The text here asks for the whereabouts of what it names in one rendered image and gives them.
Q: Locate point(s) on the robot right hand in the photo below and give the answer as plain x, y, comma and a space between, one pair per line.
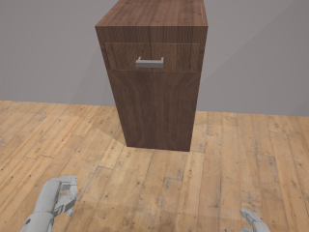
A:
254, 221

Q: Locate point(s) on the handle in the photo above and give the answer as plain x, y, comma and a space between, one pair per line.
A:
149, 63

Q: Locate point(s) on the cabinet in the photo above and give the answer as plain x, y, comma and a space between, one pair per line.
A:
156, 108

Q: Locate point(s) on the left robot forearm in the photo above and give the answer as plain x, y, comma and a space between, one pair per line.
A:
39, 222

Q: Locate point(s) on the robot left hand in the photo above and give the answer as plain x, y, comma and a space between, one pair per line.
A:
50, 195

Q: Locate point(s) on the drawer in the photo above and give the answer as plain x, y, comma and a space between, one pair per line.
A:
177, 57

